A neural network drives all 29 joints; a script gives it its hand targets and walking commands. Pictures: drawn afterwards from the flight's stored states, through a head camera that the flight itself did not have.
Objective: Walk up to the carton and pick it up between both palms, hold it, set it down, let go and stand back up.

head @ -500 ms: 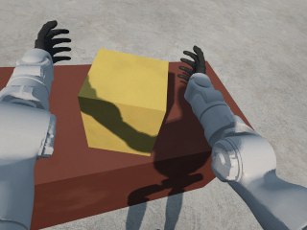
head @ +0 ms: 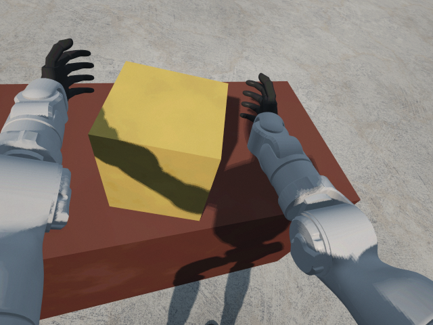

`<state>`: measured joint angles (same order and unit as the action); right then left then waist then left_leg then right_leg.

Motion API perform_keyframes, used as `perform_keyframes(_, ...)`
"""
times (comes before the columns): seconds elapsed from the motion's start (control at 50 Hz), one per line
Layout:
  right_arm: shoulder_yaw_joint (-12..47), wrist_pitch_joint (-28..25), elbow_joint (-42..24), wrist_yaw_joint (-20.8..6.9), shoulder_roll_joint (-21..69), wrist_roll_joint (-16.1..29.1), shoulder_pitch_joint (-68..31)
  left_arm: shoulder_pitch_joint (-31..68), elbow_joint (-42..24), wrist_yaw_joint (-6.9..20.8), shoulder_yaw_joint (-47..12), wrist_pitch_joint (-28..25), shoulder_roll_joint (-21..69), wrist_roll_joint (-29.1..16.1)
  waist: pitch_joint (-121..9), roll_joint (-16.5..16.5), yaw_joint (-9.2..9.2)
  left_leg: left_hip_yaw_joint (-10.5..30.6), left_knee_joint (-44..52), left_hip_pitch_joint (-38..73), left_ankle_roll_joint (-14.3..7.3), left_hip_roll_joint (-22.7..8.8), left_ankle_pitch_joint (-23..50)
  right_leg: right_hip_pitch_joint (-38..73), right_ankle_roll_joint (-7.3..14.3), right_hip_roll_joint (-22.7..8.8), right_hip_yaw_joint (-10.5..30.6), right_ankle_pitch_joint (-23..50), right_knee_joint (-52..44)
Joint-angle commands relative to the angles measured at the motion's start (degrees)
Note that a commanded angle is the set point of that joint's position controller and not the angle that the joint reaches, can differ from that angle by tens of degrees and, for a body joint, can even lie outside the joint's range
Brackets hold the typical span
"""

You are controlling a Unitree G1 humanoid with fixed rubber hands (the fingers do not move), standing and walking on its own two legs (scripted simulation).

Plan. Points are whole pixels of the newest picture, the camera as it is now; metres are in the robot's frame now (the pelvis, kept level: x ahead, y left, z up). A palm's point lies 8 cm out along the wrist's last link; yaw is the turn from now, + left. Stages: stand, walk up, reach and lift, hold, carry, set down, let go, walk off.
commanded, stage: set down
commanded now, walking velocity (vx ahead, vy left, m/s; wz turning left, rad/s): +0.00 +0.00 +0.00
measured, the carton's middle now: (165, 147) +0.48 +0.01 +0.00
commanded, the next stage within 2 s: none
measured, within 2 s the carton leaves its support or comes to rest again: neither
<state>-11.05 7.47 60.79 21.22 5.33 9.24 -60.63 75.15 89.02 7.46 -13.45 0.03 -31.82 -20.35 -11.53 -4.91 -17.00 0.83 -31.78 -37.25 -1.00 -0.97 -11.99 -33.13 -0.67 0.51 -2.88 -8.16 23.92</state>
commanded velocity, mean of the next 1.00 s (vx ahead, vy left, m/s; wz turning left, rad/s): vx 0.00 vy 0.00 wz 0.00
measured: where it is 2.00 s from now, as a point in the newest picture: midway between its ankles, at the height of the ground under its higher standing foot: outside the picture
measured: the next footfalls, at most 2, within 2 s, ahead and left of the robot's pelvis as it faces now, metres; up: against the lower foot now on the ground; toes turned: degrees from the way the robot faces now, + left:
none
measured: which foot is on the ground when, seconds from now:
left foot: down 0.00-1.00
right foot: down 0.00-1.00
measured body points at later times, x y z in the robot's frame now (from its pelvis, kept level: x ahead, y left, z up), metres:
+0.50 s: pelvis +0.00 +0.01 +0.00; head +0.07 +0.08 +0.44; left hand +0.53 +0.19 +0.12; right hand +0.42 -0.16 +0.12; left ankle +0.02 +0.10 -0.73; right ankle +0.02 -0.13 -0.73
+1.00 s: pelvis -0.02 +0.03 +0.00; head +0.04 +0.09 +0.44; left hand +0.49 +0.21 +0.09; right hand +0.39 -0.15 +0.10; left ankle +0.02 +0.10 -0.73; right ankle +0.02 -0.13 -0.73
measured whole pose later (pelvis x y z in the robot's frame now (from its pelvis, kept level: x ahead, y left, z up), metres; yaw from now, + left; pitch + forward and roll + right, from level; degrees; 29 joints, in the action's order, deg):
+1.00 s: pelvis -0.02 +0.03 +0.00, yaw -1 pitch +13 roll -4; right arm -7.6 5.5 52.2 22.7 3.9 12.3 -49.4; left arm 61.5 75.3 7.0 -9.9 1.8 -29.6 -19.4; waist -7.2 -3.3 -12.3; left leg -0.2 -36.5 -35.6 -2.9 -0.7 -13.8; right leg -30.3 -2.2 0.2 -1.9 -7.9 25.6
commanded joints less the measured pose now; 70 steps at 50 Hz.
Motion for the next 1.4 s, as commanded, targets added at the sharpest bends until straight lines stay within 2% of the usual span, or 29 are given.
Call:
perform_keyframes(0.0, -0.6, -5.9, -12.9, 1.2, -10.4, -0.4, -24.6, 30.5, -13.8, -0.3, 3.5, -2.9, -4.9, 2.8, -43.8, 24.3, 1.41, -0.3, -3.8, 31.6, 5.6, 0.5, 28.0, 12.7, 2.9, -0.3, -1.1, 28.9, 1.8)
perform_keyframes(0.06, -0.7, -6.5, -12.6, 1.3, -10.3, 0.4, -23.3, 30.3, -15.8, -0.7, 5.2, -2.1, -5.1, 5.0, -43.0, 27.3, 1.92, -0.6, -4.6, 33.0, 6.6, 0.5, 29.6, 11.2, 2.8, 0.1, -1.2, 29.2, 1.8)
perform_keyframes(0.14, -0.3, -7.5, -13.2, 1.8, -9.9, 1.5, -22.0, 30.4, -19.0, -1.3, 6.1, -1.3, -4.6, 6.0, -43.5, 29.4, 2.27, -0.8, -5.7, 34.6, 7.6, 0.4, 31.4, 9.6, 2.9, 0.5, -1.5, 29.5, 1.9)
perform_keyframes(0.22, 1.7, -6.7, -13.4, 1.7, -9.4, 2.2, -21.1, 28.3, -17.5, -1.2, 7.4, -0.5, -5.1, 6.3, -40.5, 25.6, 3.06, -1.1, -4.5, 31.1, 6.1, 0.7, 27.8, 12.5, 2.0, 0.2, -0.9, 29.3, 2.4)
perform_keyframes(0.26, 2.0, -6.6, -14.6, 1.9, -9.4, 2.9, -21.4, 28.6, -18.5, -1.3, 7.4, -0.7, -5.4, 5.9, -40.8, 25.5, 3.28, -1.1, -4.1, 30.9, 6.0, 0.7, 26.6, 12.1, 1.8, 0.2, -1.0, 28.6, 2.6)
perform_keyframes(0.32, 1.4, -6.1, -13.3, 1.7, -10.1, 2.8, -22.5, 30.1, -17.9, -1.6, 6.7, -0.4, -4.9, 5.2, -40.4, 26.1, 2.58, -0.7, -4.7, 32.8, 6.5, 0.2, 26.5, 8.4, 2.3, 0.7, -1.7, 25.4, 2.3)
perform_keyframes(0.38, 2.2, -5.5, -12.9, 1.7, -10.1, 2.9, -21.2, 27.7, -15.9, -1.0, 6.9, -0.2, -4.9, 4.8, -38.5, 23.3, 2.84, -0.8, -4.1, 32.0, 5.6, 0.2, 23.7, 8.9, 2.2, 0.6, -1.6, 23.7, 2.0)
perform_keyframes(0.44, 1.8, -5.1, -12.5, 1.9, -10.2, 2.0, -21.2, 26.3, -13.1, -0.6, 5.5, -0.1, -4.6, 3.3, -34.9, 20.6, 2.3, -0.5, -3.1, 30.4, 5.0, 0.0, 20.0, 8.8, 2.0, 0.6, -1.9, 20.6, 1.8)
perform_keyframes(0.48, 2.1, -5.1, -12.7, 1.7, -10.5, 2.5, -21.4, 26.5, -13.3, -0.5, 4.7, -0.3, -4.1, 2.7, -34.0, 21.3, 2.38, -0.2, -2.8, 31.5, 5.4, -0.4, 19.7, 7.7, 2.5, 0.8, -2.2, 18.5, 1.3)
perform_keyframes(0.54, 2.7, -4.9, -13.4, 1.5, -10.5, 2.7, -20.7, 25.1, -12.6, -0.2, 4.9, -0.6, -4.2, 2.3, -33.1, 20.4, 2.94, 0.1, -2.5, 31.7, 5.2, -0.6, 18.7, 7.3, 2.8, 1.0, -2.5, 16.4, 0.8)
perform_keyframes(0.6, 3.1, -5.2, -15.8, 1.4, -10.5, 3.0, -19.2, 23.7, -15.1, -0.2, 4.6, -1.1, -4.7, 1.5, -33.8, 20.6, 3.04, 0.1, -2.4, 32.1, 5.3, -0.6, 18.6, 7.6, 3.0, 1.2, -2.5, 16.1, 0.8)
perform_keyframes(0.62, 2.7, -5.5, -16.4, 1.5, -10.5, 2.7, -18.3, 23.6, -17.0, -0.3, 4.6, -1.2, -4.4, 1.7, -34.8, 21.6, 3.11, 0.2, -2.5, 33.3, 5.8, -0.8, 19.8, 7.1, 3.1, 1.3, -2.6, 16.0, 0.8)
perform_keyframes(0.68, 2.9, -4.6, -15.7, 1.1, -10.8, 3.0, -17.2, 22.8, -18.6, -0.4, 5.2, -0.8, -5.0, 1.8, -32.3, 22.1, 3.67, 0.6, -1.6, 34.0, 5.8, -1.2, 18.1, 6.7, 3.4, 1.4, -2.7, 13.2, 0.4)
perform_keyframes(0.76, 2.6, -4.6, -17.6, 1.3, -10.8, 2.5, -16.9, 21.5, -19.9, -0.4, 4.4, -1.0, -4.9, 0.7, -31.7, 21.0, 3.34, 0.8, -1.2, 33.1, 5.5, -1.3, 14.7, 6.7, 3.4, 1.3, -2.5, 11.3, 0.1)
perform_keyframes(0.78, 3.2, -4.8, -17.8, 1.3, -10.3, 2.6, -15.3, 19.6, -20.1, -0.4, 4.5, -1.0, -4.5, 0.9, -31.2, 21.0, 3.79, 0.8, -1.2, 32.8, 5.4, -1.3, 14.7, 7.0, 3.5, 1.3, -2.3, 11.6, 0.3)
perform_keyframes(0.9, 2.6, -5.0, -19.2, 1.4, -10.6, 2.5, -14.9, 19.3, -24.2, -0.5, 4.5, -1.1, -4.5, 0.4, -30.8, 22.1, 3.96, 1.9, -1.1, 33.5, 6.0, -2.0, 13.8, 5.5, 3.3, 1.4, -2.5, 9.4, 0.8)
perform_keyframes(0.94, 3.1, -4.4, -19.4, 1.5, -10.3, 2.4, -13.7, 17.9, -23.5, -0.4, 5.2, -0.9, -5.3, 0.6, -30.0, 20.2, 3.97, 1.6, -0.5, 32.2, 5.2, -1.7, 11.0, 6.6, 3.0, 1.2, -2.0, 8.6, 0.7)
perform_keyframes(1.0, 4.0, -5.1, -21.6, 2.2, -9.0, 3.0, -10.2, 15.2, -27.3, -0.1, 6.3, -1.0, -5.2, 1.4, -32.0, 21.5, 4.77, 1.1, -1.2, 33.8, 5.9, -1.5, 14.4, 8.0, 3.0, 1.1, -1.6, 10.9, 0.3)
perform_keyframes(1.02, 3.9, -5.1, -21.8, 2.3, -9.1, 2.9, -10.2, 14.8, -27.1, 0.0, 6.4, -0.9, -5.2, 1.3, -31.1, 21.2, 4.47, 1.4, -1.3, 34.0, 5.9, -1.7, 14.6, 8.0, 3.0, 1.2, -1.7, 10.9, 0.3)
perform_keyframes(1.12, 4.6, -5.3, -23.1, 2.8, -8.0, 2.6, -5.3, 10.0, -30.3, 0.2, 8.3, 0.1, -4.9, 3.1, -26.9, 20.8, 5.54, 0.8, -0.5, 34.0, 5.8, -1.7, 14.8, 9.7, 2.7, 1.3, -1.5, 10.9, -0.3)
perform_keyframes(1.16, 5.1, -5.3, -24.7, 2.9, -7.5, 2.4, -5.1, 9.9, -31.0, 0.4, 8.6, 0.1, -5.5, 2.9, -27.2, 19.7, 5.67, 0.8, -0.8, 33.6, 5.6, -1.6, 15.3, 9.9, 2.4, 1.3, -1.3, 11.2, -0.4)
perform_keyframes(1.2, 6.5, -5.8, -25.9, 3.1, -6.6, 2.8, -2.9, 7.0, -30.9, 0.7, 10.2, 0.4, -5.9, 3.8, -27.1, 18.6, 6.76, 0.0, -1.1, 33.3, 4.9, -1.2, 16.0, 11.7, 2.3, 1.2, -0.7, 12.3, -0.4)
perform_keyframes(1.22, 6.3, -6.1, -26.1, 3.3, -6.6, 2.7, -1.9, 6.6, -32.5, 0.7, 10.6, 0.3, -6.0, 4.2, -27.1, 19.1, 6.65, 0.1, -0.9, 33.4, 5.1, -1.2, 16.2, 11.9, 2.3, 1.2, -0.7, 12.3, -0.4)
perform_keyframes(1.26, 6.7, -6.1, -26.9, 3.7, -6.1, 2.8, 0.0, 4.1, -33.1, 1.0, 10.7, 0.6, -6.2, 3.9, -24.8, 18.1, 6.61, 0.1, -0.5, 32.5, 4.8, -1.3, 15.1, 13.0, 2.3, 1.1, -0.4, 12.2, -0.7)
perform_keyframes(1.38, 8.7, -7.1, -33.4, 4.3, -4.1, 2.8, 4.7, -0.7, -38.8, 1.6, 13.2, 0.4, -7.1, 4.2, -24.9, 16.7, 8.8, -0.8, -0.9, 32.8, 4.3, -1.0, 17.0, 15.0, 2.0, 1.1, 0.3, 13.1, -0.9)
